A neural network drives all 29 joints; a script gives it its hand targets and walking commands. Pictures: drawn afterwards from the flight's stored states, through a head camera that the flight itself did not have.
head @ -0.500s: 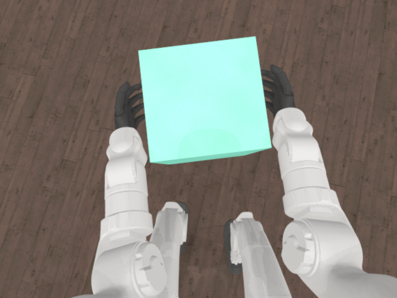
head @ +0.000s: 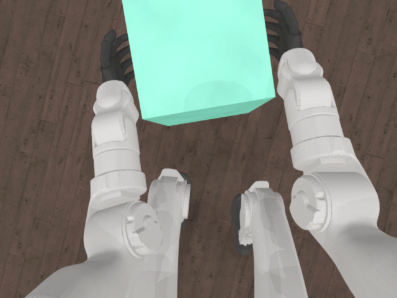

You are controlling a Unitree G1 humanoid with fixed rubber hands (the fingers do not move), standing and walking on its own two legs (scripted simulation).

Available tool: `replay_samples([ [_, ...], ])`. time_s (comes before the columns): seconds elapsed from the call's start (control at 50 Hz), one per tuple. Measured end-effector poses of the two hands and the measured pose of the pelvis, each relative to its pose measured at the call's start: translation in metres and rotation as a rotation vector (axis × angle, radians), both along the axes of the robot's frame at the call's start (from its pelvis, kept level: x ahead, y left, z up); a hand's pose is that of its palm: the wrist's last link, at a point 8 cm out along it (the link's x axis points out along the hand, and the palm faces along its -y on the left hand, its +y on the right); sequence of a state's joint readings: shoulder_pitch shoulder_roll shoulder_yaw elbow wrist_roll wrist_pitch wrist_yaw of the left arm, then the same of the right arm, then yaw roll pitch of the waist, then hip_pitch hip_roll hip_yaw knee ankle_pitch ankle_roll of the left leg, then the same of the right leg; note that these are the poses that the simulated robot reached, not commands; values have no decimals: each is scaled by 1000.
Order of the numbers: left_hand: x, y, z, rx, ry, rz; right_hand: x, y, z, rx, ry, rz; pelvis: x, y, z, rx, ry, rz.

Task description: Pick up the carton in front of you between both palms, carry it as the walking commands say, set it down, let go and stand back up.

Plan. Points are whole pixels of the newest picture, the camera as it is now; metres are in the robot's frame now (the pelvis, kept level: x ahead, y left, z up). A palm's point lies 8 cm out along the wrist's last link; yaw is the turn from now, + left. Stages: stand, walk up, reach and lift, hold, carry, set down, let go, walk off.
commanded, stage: set down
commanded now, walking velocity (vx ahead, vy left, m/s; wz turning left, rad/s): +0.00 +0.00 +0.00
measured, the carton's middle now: (200, 67) +0.52 +0.07 -0.19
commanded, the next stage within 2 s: none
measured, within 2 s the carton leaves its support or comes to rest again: rests again in 1.22 s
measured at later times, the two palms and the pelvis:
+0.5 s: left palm (133, 85) +0.49 +0.23 -0.26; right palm (257, 56) +0.57 -0.06 -0.26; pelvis -0.02 +0.00 -0.10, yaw +0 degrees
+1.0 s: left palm (133, 82) +0.50 +0.24 -0.29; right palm (252, 61) +0.58 -0.05 -0.31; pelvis -0.01 -0.01 -0.14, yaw +1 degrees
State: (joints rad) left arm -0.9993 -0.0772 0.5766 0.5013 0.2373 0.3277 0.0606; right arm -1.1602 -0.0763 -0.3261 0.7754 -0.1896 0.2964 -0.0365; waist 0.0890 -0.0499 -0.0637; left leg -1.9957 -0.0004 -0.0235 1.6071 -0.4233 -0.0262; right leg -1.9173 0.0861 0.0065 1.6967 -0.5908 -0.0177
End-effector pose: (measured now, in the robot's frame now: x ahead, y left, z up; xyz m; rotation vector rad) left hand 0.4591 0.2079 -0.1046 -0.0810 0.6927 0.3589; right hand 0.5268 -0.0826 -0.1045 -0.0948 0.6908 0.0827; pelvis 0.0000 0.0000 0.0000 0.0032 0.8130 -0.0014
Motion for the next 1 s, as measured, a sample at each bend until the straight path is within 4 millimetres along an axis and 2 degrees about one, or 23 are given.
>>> replay_samples([
  [0.28, 13, 11, -83, 5, 24, 30, 26, 15, -82, -30, 15, 60, -14, 3, -58, 8, -7, -10],
  [0.48, 25, 19, -148, 4, 50, 44, 45, 23, -147, -51, 33, 102, -17, 3, -93, 17, -49, -14],
  [0.6, 39, 30, -164, 15, 60, 30, 53, 32, -179, -46, 40, 127, -13, 1, -111, 29, -66, -10],
  [0.7, 45, 37, -175, 13, 55, 28, 59, 37, -195, -44, 35, 144, -11, -1, -123, 35, -75, -4],
  [0.84, 45, 35, -183, 6, 69, 9, 57, 33, -205, -43, 49, 141, -10, -3, -133, 39, -89, -11],
  [1.0, 43, 31, -184, 8, 71, -10, 53, 28, -207, -33, 50, 144, -15, -5, -140, 50, -104, -24],
])
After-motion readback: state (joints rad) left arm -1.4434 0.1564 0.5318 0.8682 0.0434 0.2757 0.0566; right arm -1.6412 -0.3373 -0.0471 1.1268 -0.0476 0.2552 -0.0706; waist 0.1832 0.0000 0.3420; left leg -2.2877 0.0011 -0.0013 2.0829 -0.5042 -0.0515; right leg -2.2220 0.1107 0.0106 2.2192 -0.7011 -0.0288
